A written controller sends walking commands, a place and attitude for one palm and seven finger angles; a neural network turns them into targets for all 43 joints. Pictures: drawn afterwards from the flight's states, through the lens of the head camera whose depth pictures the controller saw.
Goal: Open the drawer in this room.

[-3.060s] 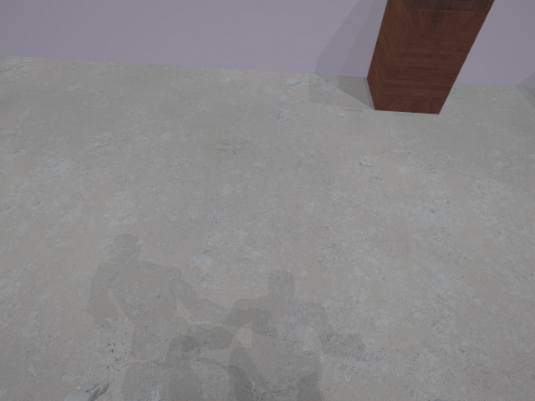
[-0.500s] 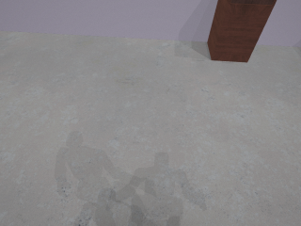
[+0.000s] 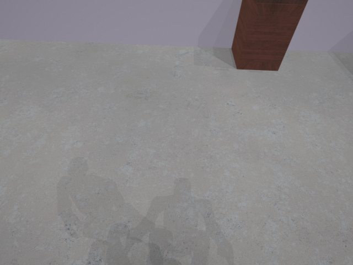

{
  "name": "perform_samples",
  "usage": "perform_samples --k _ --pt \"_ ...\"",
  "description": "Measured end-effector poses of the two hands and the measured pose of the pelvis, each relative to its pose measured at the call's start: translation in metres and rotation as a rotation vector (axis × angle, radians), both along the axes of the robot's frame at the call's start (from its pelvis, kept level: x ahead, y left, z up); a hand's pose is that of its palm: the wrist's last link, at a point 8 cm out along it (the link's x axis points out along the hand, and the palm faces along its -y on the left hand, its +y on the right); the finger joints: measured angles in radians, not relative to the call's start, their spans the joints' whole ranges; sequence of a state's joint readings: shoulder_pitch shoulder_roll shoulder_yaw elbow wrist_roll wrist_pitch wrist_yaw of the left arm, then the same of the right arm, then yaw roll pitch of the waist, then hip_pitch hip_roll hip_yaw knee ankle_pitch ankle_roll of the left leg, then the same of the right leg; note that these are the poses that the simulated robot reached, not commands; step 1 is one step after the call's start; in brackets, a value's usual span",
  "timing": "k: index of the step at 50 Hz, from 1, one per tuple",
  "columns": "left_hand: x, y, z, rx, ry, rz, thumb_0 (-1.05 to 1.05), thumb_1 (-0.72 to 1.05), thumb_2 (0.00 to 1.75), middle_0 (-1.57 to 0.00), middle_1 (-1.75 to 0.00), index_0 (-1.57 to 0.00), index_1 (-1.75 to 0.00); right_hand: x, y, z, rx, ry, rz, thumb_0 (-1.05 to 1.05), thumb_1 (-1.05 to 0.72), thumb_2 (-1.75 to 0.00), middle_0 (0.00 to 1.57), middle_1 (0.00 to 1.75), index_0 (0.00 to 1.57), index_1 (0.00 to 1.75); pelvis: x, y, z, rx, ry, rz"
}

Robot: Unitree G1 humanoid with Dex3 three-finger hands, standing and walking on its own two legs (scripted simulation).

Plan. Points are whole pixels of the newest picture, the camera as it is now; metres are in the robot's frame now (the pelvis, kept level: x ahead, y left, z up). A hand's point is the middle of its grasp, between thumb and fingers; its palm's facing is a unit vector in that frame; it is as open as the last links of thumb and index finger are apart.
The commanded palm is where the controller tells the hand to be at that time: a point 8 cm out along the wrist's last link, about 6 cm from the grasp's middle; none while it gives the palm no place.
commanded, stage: stand and wait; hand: left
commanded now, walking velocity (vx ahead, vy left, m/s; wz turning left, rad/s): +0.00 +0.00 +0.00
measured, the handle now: out of the picture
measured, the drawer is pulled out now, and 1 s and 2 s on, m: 0.00 0.00 0.00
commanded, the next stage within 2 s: turn or walk to find it in 0.06 s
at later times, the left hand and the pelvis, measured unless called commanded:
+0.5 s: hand out of the picture +0.03 +0.22 -0.18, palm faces +0.13 -0.96 -0.25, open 7.4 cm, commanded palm none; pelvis -0.01 +0.01 -0.01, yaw +7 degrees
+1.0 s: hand out of the picture -0.03 +0.15 -0.15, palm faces +0.37 -0.88 -0.29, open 7.4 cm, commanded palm none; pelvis -0.01 -0.06 +0.00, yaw +22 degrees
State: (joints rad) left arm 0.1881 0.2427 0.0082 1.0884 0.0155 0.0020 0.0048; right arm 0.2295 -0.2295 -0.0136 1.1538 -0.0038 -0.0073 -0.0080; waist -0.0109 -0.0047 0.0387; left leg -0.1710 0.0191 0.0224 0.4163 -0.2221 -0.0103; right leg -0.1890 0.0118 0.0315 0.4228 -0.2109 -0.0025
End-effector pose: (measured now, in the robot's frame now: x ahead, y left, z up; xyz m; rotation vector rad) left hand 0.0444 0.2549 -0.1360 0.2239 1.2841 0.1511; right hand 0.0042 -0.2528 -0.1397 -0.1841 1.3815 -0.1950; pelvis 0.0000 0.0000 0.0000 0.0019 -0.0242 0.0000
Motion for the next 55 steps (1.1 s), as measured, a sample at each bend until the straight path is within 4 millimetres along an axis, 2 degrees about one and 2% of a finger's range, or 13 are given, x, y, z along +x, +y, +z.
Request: perform_samples --k 5,12,15,20,26,29,34,39,46,51,55 --pt "0.001 0.017 0.006 0.038 -0.009 0.006 0.01 0.90 0.90 -0.21 -0.30 -0.20 -0.30 0.013 -0.015 0.006 -0.036 -0.028 0.020 0.01 -0.91 -0.90 0.20 0.30 0.20 0.30 -0.001 0.000 0.001 0.000 -0.001 0.005" --pt "0.003 0.033 0.012 0.082 -0.035 0.041 0.01 0.91 0.90 -0.20 -0.30 -0.20 -0.30 0.045 -0.029 0.011 -0.070 -0.076 0.082 0.01 -0.91 -0.90 0.20 0.30 0.20 0.30 -0.002 0.001 -0.001 -0.001 0.010 0.041" --pt "-0.001 0.030 0.009 0.076 -0.036 0.063 0.01 0.91 0.90 -0.20 -0.30 -0.20 -0.30 0.058 -0.023 0.008 -0.058 -0.086 0.115 0.01 -0.91 -0.90 0.20 0.30 0.20 0.30 -0.003 0.001 -0.003 -0.003 0.020 0.061" --pt "-0.013 0.020 -0.001 0.038 -0.024 0.103 0.01 0.91 0.90 -0.20 -0.30 -0.20 -0.30 0.075 -0.002 0.001 -0.017 -0.093 0.168 0.01 -0.91 -0.90 0.20 0.30 0.20 0.30 -0.005 0.004 -0.007 -0.010 0.034 0.098" --pt "-0.030 0.013 -0.014 -0.001 0.001 0.155 0.01 0.91 0.90 -0.20 -0.30 -0.20 -0.30 0.086 0.024 -0.005 0.022 -0.101 0.216 0.01 -0.91 -0.90 0.20 0.30 0.20 0.30 -0.007 0.008 -0.013 -0.007 0.047 0.137" --pt "-0.036 0.010 -0.013 0.005 0.008 0.184 0.01 0.91 0.90 -0.20 -0.30 -0.20 -0.30 0.088 0.030 -0.006 0.042 -0.104 0.231 0.01 -0.91 -0.90 0.20 0.30 0.20 0.30 -0.008 0.003 -0.012 -0.004 0.057 0.166" --pt "-0.042 -0.002 0.002 0.034 -0.021 0.237 0.01 0.91 0.90 -0.20 -0.30 -0.20 -0.30 0.090 0.021 -0.010 0.060 -0.085 0.259 0.01 -0.91 -0.90 0.21 0.30 0.20 0.30 -0.010 -0.012 -0.007 -0.011 0.075 0.219" --pt "-0.050 -0.021 0.010 0.081 -0.072 0.276 0.01 0.91 0.90 -0.20 -0.30 -0.20 -0.30 0.097 -0.007 -0.025 0.074 -0.080 0.273 0.01 -0.91 -0.90 0.21 0.30 0.20 0.30 -0.010 -0.035 -0.014 0.004 0.065 0.260" --pt "-0.078 -0.052 0.022 0.081 -0.061 0.348 0.01 0.90 0.90 -0.20 -0.30 -0.20 -0.30 0.117 -0.034 -0.015 0.057 -0.079 0.317 0.01 -0.91 -0.90 0.20 0.30 0.20 0.30 -0.005 -0.052 -0.004 0.042 0.035 0.339" --pt "-0.100 -0.072 0.016 0.045 -0.041 0.405 0.01 0.90 0.90 -0.21 -0.30 -0.20 -0.30 0.129 -0.034 -0.011 0.038 -0.059 0.375 0.01 -0.91 -0.90 0.20 0.30 0.20 0.30 -0.006 -0.056 -0.003 0.040 0.031 0.393" --pt "-0.128 -0.084 0.006 0.008 -0.001 0.464 0.01 0.90 0.90 -0.21 -0.30 -0.20 -0.30 0.142 -0.019 -0.009 0.030 -0.054 0.439 0.01 -0.91 -0.90 0.20 0.30 0.20 0.30 -0.011 -0.053 -0.004 0.029 0.031 0.430"
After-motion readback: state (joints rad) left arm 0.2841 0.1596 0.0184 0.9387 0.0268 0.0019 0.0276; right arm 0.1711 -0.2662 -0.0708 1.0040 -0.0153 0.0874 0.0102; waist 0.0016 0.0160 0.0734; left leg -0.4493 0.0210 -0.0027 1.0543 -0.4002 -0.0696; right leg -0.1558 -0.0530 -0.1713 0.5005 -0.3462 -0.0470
